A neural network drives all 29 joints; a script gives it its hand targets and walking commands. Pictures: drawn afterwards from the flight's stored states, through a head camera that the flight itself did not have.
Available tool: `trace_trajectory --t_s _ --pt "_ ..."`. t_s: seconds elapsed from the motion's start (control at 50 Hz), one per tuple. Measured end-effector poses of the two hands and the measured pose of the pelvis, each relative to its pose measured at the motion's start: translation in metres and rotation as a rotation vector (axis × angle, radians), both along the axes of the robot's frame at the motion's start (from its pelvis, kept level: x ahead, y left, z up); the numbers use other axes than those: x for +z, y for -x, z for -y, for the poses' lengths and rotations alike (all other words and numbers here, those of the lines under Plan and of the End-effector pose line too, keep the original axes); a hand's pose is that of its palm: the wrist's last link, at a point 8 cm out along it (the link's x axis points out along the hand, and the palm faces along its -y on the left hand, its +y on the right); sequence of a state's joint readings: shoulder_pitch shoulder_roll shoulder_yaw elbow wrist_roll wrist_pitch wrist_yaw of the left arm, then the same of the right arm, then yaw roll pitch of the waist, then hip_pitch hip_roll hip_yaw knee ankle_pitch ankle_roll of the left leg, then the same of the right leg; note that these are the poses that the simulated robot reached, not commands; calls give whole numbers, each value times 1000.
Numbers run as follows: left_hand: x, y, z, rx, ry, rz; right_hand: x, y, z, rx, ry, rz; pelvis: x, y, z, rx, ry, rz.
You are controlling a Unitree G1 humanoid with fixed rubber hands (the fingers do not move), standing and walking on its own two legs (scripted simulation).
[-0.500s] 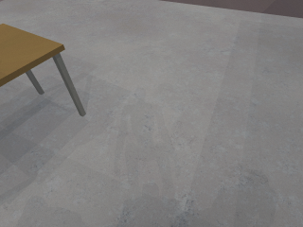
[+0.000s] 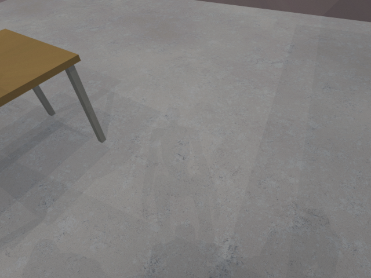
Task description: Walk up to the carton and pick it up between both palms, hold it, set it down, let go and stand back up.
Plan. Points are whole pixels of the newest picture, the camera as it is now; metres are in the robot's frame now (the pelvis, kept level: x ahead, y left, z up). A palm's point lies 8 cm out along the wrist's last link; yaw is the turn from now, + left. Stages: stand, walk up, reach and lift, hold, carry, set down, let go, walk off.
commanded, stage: stand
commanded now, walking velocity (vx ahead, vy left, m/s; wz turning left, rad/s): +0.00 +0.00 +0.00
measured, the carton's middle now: out of the picture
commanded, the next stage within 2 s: walk up in 0.66 s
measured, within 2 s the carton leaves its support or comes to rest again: neither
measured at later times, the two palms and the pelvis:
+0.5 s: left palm out of the picture -0.03 +0.20 -0.15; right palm out of the picture -0.04 -0.21 -0.15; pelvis +0.00 +0.00 +0.00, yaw +0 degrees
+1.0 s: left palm out of the picture -0.03 +0.24 -0.14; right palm out of the picture -0.02 -0.24 -0.15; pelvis +0.00 +0.00 +0.00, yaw +6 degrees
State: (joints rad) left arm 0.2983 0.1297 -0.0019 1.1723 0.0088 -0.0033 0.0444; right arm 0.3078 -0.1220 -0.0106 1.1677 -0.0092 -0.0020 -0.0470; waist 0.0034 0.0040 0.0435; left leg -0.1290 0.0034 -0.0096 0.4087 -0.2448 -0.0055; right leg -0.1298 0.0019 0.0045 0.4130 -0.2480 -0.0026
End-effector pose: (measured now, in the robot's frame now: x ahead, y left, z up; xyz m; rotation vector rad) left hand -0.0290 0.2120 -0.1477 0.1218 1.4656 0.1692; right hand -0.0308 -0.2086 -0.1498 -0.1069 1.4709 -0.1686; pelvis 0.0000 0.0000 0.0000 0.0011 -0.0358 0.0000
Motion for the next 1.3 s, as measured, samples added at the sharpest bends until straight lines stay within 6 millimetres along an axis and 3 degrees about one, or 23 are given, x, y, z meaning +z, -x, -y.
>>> trace_trajectory --t_s 0.88,0.94,1.0,1.06,1.12,1.18,1.24,1.3 --pt "1 4 15 3 8 2 -1 13 4 -12 -15 -26 0 1 10 -1 0 -2" --pt "1 -1 3 37 -36 52 -2 8 11 20 -6 -19 -3 3 9 50 13 -3" --pt "5 -2 -25 94 -117 114 2 -14 27 123 39 -14 -4 2 2 113 14 8" --pt "9 2 -53 128 -167 134 8 -55 39 191 87 53 -6 -2 -9 152 14 20" --pt "7 2 -78 165 -188 155 13 -98 34 246 108 128 -9 -11 -26 201 21 36" --pt "1 -5 -104 198 -188 187 15 -142 11 303 103 200 -15 -23 -47 251 31 49" --pt "-13 -17 -135 229 -181 224 15 -185 -25 357 93 275 -26 -39 -73 288 37 50" --pt "-30 -37 -170 229 -169 252 12 -215 -61 380 102 338 -40 -54 -102 306 -3 51"
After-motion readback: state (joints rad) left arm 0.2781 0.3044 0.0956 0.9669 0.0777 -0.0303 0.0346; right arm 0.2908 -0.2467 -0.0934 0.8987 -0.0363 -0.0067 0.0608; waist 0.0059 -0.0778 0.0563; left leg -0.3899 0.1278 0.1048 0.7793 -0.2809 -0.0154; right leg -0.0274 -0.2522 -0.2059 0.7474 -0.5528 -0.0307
